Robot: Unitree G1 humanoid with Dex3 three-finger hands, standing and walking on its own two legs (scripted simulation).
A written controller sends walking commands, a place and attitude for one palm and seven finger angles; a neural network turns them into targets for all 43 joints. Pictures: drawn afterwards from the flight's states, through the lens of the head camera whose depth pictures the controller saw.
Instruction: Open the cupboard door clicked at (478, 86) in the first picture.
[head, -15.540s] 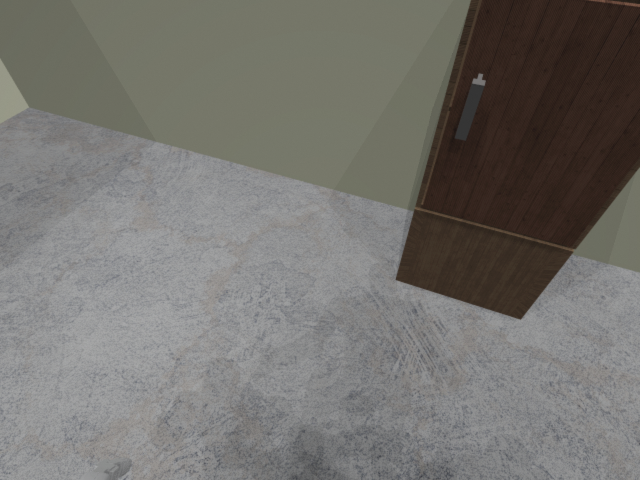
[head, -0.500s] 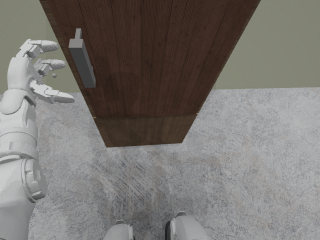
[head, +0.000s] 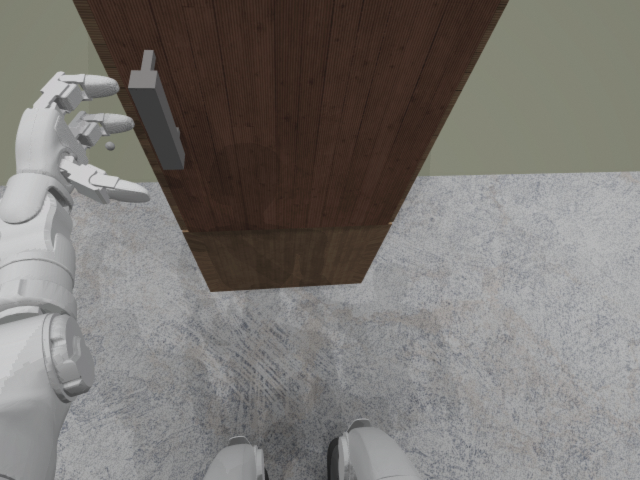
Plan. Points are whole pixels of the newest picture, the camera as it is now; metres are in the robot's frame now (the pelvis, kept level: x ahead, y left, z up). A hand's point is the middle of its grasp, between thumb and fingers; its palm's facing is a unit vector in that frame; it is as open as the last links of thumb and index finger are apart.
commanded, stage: slide the fingers in behind the handle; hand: left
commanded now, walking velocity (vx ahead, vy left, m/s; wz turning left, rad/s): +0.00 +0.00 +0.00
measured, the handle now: (162, 112) +0.55 +0.16 +0.07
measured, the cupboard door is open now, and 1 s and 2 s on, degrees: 0 0 0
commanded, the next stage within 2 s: close the thumb around the handle in 1.40 s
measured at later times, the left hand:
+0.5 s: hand (134, 147) +0.49 +0.19 +0.08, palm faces -0.01 -1.00 -0.01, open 14.0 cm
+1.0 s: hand (175, 144) +0.50 +0.14 +0.07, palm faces +0.01 -1.00 -0.03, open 13.9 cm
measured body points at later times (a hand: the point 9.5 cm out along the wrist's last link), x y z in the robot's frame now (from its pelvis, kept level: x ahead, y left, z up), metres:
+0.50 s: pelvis +0.00 +0.00 +0.00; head +0.12 +0.02 +0.43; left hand +0.49 +0.24 +0.08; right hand +0.02 -0.26 -0.11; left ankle -0.01 +0.09 -0.68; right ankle +0.03 -0.12 -0.68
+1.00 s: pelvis +0.00 -0.01 +0.00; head +0.12 +0.00 +0.43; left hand +0.50 +0.20 +0.08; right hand +0.01 -0.26 -0.12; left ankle -0.01 +0.09 -0.68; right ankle +0.03 -0.12 -0.68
